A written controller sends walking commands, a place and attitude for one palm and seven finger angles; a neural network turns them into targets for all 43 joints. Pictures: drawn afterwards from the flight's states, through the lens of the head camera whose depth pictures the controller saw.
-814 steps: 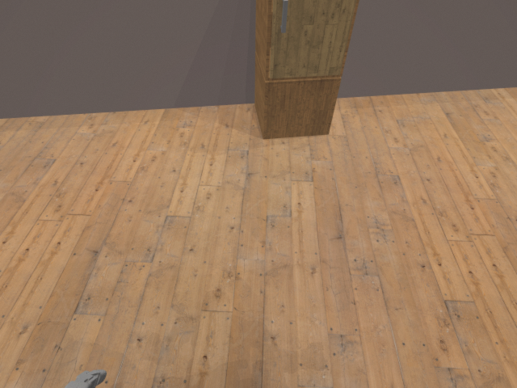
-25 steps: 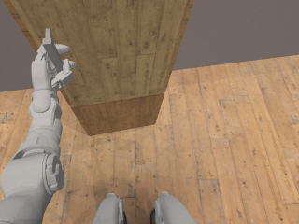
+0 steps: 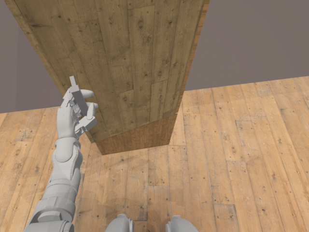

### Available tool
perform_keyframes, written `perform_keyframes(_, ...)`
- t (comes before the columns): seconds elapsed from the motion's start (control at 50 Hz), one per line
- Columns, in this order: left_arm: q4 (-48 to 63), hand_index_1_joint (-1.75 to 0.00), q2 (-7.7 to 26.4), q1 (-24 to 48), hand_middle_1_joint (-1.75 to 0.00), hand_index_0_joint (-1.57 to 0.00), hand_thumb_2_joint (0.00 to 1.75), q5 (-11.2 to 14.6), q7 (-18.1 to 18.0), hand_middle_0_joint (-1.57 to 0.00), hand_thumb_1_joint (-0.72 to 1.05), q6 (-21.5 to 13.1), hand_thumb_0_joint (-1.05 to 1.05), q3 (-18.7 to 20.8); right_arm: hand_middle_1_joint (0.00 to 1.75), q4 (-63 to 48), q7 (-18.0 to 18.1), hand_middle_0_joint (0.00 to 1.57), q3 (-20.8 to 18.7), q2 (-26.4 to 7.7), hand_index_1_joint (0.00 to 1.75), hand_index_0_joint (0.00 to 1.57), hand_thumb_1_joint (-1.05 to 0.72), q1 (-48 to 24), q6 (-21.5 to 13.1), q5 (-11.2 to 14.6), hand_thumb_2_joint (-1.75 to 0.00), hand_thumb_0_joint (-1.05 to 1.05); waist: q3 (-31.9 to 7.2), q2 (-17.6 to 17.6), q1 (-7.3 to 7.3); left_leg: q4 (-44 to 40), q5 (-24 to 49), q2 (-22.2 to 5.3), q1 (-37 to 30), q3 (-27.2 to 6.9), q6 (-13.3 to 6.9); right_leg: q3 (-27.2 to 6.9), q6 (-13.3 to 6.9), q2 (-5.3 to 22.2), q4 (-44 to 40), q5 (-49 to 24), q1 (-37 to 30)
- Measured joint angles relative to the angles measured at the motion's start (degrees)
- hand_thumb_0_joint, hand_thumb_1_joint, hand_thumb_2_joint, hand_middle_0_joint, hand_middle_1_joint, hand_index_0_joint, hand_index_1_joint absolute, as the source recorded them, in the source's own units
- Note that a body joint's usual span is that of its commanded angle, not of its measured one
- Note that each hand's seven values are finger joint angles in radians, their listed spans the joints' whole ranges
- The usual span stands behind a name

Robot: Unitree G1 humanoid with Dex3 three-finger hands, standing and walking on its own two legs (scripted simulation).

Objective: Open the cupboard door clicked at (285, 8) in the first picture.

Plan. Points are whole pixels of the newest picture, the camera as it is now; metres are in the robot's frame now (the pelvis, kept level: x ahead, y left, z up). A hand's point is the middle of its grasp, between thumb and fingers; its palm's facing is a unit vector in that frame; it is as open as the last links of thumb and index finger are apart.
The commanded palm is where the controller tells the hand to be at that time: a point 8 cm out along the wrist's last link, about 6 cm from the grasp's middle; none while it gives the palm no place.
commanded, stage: pull the door open along its arc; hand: left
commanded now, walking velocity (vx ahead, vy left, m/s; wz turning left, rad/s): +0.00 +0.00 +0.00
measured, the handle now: (81, 99) +0.45 +0.19 +0.04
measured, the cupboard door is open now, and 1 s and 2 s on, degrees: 13 42 42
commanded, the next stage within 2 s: open thumb and fingers to let go in 0.54 s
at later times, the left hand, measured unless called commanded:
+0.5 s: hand (139, 163) +0.28 +0.03 +0.04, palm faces +0.35 -0.94 -0.04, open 6.2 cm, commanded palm +0.20 +0.06 +0.03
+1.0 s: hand (142, 163) +0.28 +0.03 +0.03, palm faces +0.52 -0.85 -0.06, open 9.4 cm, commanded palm +0.23 +0.07 +0.03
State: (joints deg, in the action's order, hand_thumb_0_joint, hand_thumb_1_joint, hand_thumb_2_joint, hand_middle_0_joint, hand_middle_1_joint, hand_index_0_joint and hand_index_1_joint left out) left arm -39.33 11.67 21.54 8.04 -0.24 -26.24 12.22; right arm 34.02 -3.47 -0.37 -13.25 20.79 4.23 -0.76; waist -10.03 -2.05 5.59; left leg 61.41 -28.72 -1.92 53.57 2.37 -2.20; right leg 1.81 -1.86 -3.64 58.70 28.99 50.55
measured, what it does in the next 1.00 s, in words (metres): shifts its weight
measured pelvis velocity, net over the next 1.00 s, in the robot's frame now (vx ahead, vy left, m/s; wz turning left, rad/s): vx -0.01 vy -0.09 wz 0.11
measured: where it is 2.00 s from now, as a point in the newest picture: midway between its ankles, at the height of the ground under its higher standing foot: outside the picture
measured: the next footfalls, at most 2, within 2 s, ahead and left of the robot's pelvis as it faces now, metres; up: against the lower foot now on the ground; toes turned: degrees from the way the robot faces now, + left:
none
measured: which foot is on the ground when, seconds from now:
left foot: down 0.00-1.00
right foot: down 0.00-1.00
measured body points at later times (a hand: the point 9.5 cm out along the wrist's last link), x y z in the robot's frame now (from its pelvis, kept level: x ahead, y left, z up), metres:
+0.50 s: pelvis +0.01 -0.04 +0.00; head +0.04 -0.06 +0.45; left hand +0.25 +0.08 +0.05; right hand +0.22 -0.21 -0.09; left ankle +0.00 +0.09 -0.66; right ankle -0.02 -0.10 -0.66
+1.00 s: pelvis -0.01 -0.09 -0.01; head +0.05 -0.13 +0.44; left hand +0.25 +0.07 +0.04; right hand +0.17 -0.30 -0.13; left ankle +0.00 +0.09 -0.66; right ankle -0.01 -0.11 -0.66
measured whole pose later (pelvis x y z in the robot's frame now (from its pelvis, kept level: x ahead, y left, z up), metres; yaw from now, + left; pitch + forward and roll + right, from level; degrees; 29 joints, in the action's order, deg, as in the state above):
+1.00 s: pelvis -0.01 -0.09 -0.01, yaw +6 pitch +16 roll +4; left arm -11.2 -6.6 -5.7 -3.8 -34.1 -17.7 -7.8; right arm 35.7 -0.4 -1.2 -11.8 11.4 -4.0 -4.8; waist -10.4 -2.5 0.6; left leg 60.7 -26.2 0.9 50.5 -5.0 1.7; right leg 7.0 -8.5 -2.8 63.9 32.0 48.6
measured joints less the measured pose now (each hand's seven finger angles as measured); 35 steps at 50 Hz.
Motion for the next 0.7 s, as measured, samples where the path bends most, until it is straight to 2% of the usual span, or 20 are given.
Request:
perform_keyframes(0.04, 5.03, -1.35, -2.16, -4.72, -1.35, -0.35, 0.75, 0.16, -1.35, -0.34, 0.75, 0.57, 0.01, -2.86, 0.30, -0.72, -0.11, 0.20, -0.29, 0.10, 0.30, 0.20, -0.91, -0.65, -0.45, -0.05, -0.90, 0.01, 0.01, 0.09, -0.89, -0.70, 0.01, 0.13, -1.48, 0.04, 0.05, -0.06, -0.01, 0.10, -0.58, 0.08, -1.44)
perform_keyframes(0.14, 15.75, -1.32, -11.54, -13.88, -1.33, -0.36, 0.75, -2.08, -14.74, -0.31, 0.73, 1.64, 0.03, -10.38, 0.30, -1.84, -1.07, 0.20, -0.95, 0.47, 0.30, 0.20, -0.91, -4.12, -2.18, -1.40, -0.90, 0.01, 0.08, -0.05, -2.99, -0.90, -0.11, 0.73, -3.18, -0.18, 0.21, 0.18, -0.04, 0.67, -0.32, 0.68, -3.14)
perform_keyframes(0.24, 21.28, -1.31, -18.20, -19.37, -1.32, -0.37, 0.75, -8.52, -26.47, -0.31, 0.72, 3.20, 0.04, -16.92, 0.30, -2.80, -1.70, 0.20, -0.72, 1.95, 0.30, 0.20, -0.91, -8.29, -3.02, -3.05, -0.90, 0.01, -0.30, 0.66, -4.48, 0.44, -0.49, 1.32, -3.15, -0.74, 0.69, 0.83, -0.61, 1.27, 1.99, 1.95, -3.01)
perform_keyframes(0.3, 23.70, -1.32, -18.62, -21.63, -1.31, -0.36, 0.74, -12.05, -30.67, -0.32, 0.71, 5.68, 0.04, -20.56, 0.30, -3.17, -1.26, 0.20, -0.04, 3.24, 0.30, 0.20, -0.91, -10.53, -3.48, -3.86, -0.90, 0.01, -0.48, 0.90, -4.97, 1.05, -0.59, 1.48, -3.30, -1.23, 1.22, 1.37, -1.21, 1.43, 3.08, 2.53, -3.12)
perform_keyframes(0.36, 26.29, -1.32, -17.96, -24.19, -1.29, -0.36, 0.74, -14.15, -32.23, -0.32, 0.70, 8.91, 0.04, -23.42, 0.30, -3.36, -0.89, 0.20, 0.81, 4.49, 0.30, 0.20, -0.91, -11.99, -4.10, -4.20, -0.90, 0.01, -0.89, 0.63, -5.15, 1.08, -0.55, 1.46, -3.94, -1.86, 1.87, 2.00, -1.89, 1.37, 3.36, 2.85, -3.82)
perform_keyframes(0.5, 33.08, -1.31, -15.96, -32.52, -1.20, -0.34, 0.74, -12.06, -30.59, -0.28, 0.70, 14.53, 0.04, -28.09, 0.30, -3.14, -0.71, 0.20, 2.96, 6.21, 0.30, 0.20, -0.91, -12.61, -5.12, -3.40, -0.90, 0.01, -1.53, 0.47, -4.39, -1.51, 0.00, 1.20, -8.14, -3.16, 3.67, 3.16, -3.49, 0.95, 1.54, 3.05, -7.91)
perform_keyframes(0.54, 34.53, -1.30, -15.48, -34.40, -1.16, -0.32, 0.75, -11.77, -30.40, -0.26, 0.71, 15.13, 0.04, -28.80, 0.30, -3.42, -0.66, 0.20, 3.22, 6.02, 0.30, 0.20, -0.91, -12.23, -5.57, -3.28, -0.90, 0.01, -1.52, 0.44, -3.85, -2.11, 0.18, 1.18, -8.97, -3.78, 4.21, 3.75, -4.01, 0.86, 1.07, 3.15, -8.85)
perform_keyframes(0.6, 34.92, -1.29, -15.44, -35.25, -1.16, -0.31, 0.77, -12.73, -30.78, -0.26, 0.71, 14.99, 0.04, -28.61, 0.30, -3.74, -0.09, 0.20, 2.99, 5.03, 0.30, 0.21, -0.91, -11.55, -6.32, -3.52, -0.90, 0.01, -1.55, 0.21, -3.48, -2.32, 0.39, 1.24, -8.97, -4.72, 4.89, 4.67, -4.70, 0.84, 1.03, 3.41, -9.06)
perform_keyframes(0.7, 32.61, -1.30, -16.38, -32.52, -1.19, -0.31, 0.82, -14.33, -32.72, -0.29, 0.67, 12.68, 0.03, -26.71, 0.30, -2.24, 1.67, 0.20, 1.42, 2.72, 0.30, 0.20, -0.91, -11.16, -7.09, -4.13, -0.90, 0.01, -1.00, 0.23, -4.18, -1.55, 1.07, 1.76, -6.85, -5.85, 5.01, 5.66, -5.55, 1.16, 2.46, 3.74, -6.99)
